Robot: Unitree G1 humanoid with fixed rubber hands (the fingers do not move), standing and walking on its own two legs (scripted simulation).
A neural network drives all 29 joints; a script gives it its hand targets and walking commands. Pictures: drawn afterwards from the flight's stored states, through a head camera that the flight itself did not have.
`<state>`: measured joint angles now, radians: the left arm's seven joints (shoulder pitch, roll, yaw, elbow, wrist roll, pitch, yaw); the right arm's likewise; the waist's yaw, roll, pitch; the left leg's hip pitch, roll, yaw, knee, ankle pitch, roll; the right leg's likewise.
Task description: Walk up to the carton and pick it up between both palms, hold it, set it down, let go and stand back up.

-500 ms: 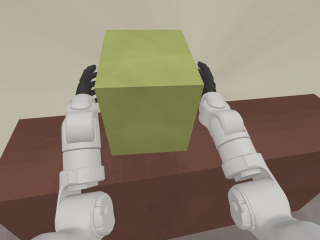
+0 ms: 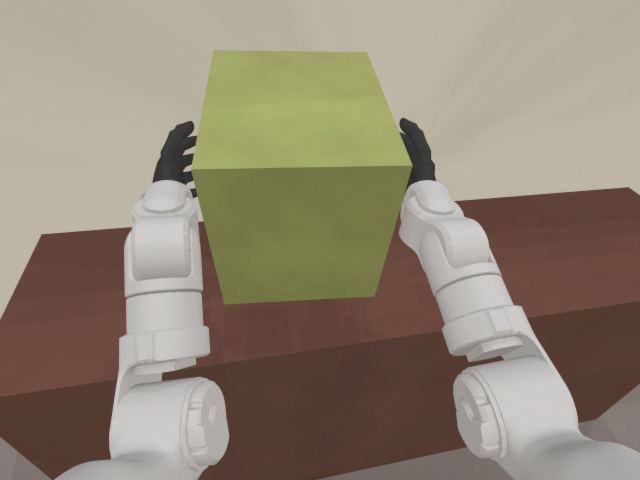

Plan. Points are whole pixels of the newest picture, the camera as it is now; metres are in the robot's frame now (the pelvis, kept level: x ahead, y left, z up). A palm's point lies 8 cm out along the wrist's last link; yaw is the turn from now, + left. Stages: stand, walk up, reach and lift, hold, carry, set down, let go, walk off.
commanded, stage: hold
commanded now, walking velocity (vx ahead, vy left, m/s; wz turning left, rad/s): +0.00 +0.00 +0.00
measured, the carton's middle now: (296, 176) +0.41 +0.02 +0.21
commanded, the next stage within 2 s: none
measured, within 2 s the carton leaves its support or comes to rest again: neither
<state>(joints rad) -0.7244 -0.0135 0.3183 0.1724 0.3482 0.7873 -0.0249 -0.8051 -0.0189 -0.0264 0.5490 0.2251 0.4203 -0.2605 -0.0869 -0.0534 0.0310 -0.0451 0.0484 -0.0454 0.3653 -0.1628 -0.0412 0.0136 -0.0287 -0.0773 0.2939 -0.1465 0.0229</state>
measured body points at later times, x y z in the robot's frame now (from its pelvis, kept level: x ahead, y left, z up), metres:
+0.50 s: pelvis +0.00 +0.00 +0.00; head -0.05 +0.02 +0.45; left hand +0.38 +0.16 +0.21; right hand +0.38 -0.13 +0.22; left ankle +0.04 +0.14 -0.75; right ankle +0.02 -0.13 -0.75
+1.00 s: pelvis +0.01 +0.00 +0.00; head -0.05 +0.03 +0.45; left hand +0.39 +0.16 +0.22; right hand +0.39 -0.13 +0.22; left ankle +0.04 +0.14 -0.75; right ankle +0.02 -0.13 -0.75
